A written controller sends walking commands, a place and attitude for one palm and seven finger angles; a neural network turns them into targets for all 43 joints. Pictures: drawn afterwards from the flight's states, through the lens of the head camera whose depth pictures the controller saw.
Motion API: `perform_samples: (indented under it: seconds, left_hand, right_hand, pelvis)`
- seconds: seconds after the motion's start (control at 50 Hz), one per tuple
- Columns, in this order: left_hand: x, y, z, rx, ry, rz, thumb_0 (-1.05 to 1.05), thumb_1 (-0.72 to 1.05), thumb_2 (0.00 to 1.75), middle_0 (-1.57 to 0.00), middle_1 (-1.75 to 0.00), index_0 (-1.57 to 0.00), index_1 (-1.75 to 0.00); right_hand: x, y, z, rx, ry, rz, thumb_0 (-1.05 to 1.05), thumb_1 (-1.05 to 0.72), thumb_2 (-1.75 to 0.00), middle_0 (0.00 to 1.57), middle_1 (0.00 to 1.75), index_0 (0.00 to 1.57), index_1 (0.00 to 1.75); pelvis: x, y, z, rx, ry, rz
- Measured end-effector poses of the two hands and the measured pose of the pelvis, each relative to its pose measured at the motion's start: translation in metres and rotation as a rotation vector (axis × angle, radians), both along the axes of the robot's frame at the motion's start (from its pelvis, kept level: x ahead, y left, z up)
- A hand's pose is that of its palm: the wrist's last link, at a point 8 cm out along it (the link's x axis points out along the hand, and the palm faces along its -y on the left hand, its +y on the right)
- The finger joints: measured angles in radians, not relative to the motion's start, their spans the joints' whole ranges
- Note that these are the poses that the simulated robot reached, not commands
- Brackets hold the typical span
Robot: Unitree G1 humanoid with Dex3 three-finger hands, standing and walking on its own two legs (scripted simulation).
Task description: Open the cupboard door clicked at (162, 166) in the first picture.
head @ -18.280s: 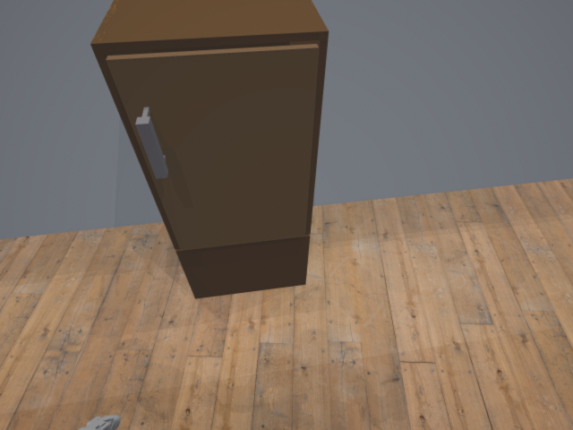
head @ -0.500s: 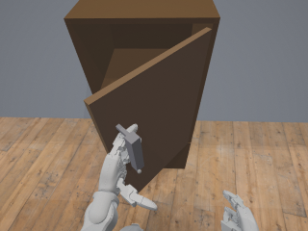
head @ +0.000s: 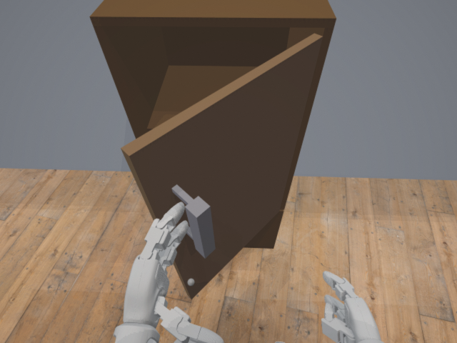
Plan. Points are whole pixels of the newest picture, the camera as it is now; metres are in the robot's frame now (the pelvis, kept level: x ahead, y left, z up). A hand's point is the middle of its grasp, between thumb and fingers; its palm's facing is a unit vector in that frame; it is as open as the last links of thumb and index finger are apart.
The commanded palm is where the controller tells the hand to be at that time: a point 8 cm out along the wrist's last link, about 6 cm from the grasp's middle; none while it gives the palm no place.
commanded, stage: slide the hand sideways off the handle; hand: left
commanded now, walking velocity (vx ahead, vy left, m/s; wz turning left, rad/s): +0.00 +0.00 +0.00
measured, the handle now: (193, 221) +0.30 +0.08 +0.08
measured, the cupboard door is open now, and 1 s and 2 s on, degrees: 48 48 48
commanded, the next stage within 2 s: draw the hand back to the body in 0.42 s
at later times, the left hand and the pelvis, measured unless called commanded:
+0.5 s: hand (152, 314) +0.16 +0.12 +0.07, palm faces +0.03 -1.00 -0.04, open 16.3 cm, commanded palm +0.13 +0.17 +0.08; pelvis +0.00 -0.03 -0.01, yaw +1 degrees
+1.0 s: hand (96, 293) +0.17 +0.17 +0.12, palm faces +0.00 -1.00 -0.05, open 16.3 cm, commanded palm +0.14 +0.23 +0.14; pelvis +0.00 +0.00 +0.02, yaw +1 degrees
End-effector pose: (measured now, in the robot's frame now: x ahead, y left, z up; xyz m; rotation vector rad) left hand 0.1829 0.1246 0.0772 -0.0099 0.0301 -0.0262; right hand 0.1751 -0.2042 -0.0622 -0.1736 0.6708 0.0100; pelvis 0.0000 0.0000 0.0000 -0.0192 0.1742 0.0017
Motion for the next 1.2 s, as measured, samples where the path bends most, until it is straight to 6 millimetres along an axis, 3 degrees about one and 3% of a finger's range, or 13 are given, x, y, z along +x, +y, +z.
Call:
perform_samples:
  seconds: [0.38,0.54,0.64,0.78,1.04,1.2]
  left_hand:
    - [-0.035,0.034,-0.001,0.057,0.038,0.052,-0.01,-0.50,0.30,-0.17,-0.31,-0.19,-0.32]
    - [-0.045,0.044,-0.001,0.039,0.002,0.035,-0.01,-0.50,0.30,-0.16,-0.30,-0.16,-0.31]
    - [-0.039,0.048,0.006,0.050,-0.019,-0.006,-0.01,-0.50,0.30,-0.15,-0.30,-0.16,-0.30]
    - [-0.036,0.076,0.030,0.068,-0.035,0.051,-0.01,-0.50,0.30,-0.15,-0.30,-0.16,-0.30]
    - [-0.034,0.111,0.056,0.067,-0.041,0.035,-0.01,-0.47,0.32,-0.15,-0.30,-0.16,-0.30]
    - [-0.034,0.134,0.080,0.278,0.023,0.225,-0.01,-0.29,0.39,-0.16,-0.30,-0.16,-0.30]
  right_hand:
    - [0.004,-0.045,-0.007,-0.035,-0.006,-0.064,0.01,-0.90,-0.90,0.20,0.30,0.20,0.30]
    - [0.002,-0.051,-0.012,-0.052,-0.025,-0.073,0.02,-0.90,-0.90,0.20,0.30,0.20,0.30]
    - [-0.003,-0.047,-0.011,-0.048,-0.026,-0.094,0.02,-0.90,-0.90,0.20,0.30,0.20,0.30]
    - [-0.005,-0.032,0.004,-0.023,-0.046,-0.117,0.02,-0.90,-0.90,0.20,0.30,0.20,0.30]
    - [0.010,-0.004,0.036,-0.046,-0.128,-0.068,0.02,-0.90,-0.90,0.20,0.30,0.20,0.30]
    - [0.016,0.020,0.049,-0.057,-0.108,-0.049,0.02,-0.90,-0.90,0.20,0.30,0.20,0.30]
  pelvis:
    - [0.003,-0.028,-0.006,0.011,0.021,0.010]
    - [-0.004,-0.029,-0.011,0.003,0.024,0.021]
    - [-0.006,-0.026,-0.010,0.001,0.014,0.015]
    - [-0.002,-0.016,0.003,-0.009,-0.024,0.012]
    - [0.005,0.008,0.020,-0.029,-0.070,0.016]
    - [0.010,0.021,0.037,-0.024,-0.114,0.009]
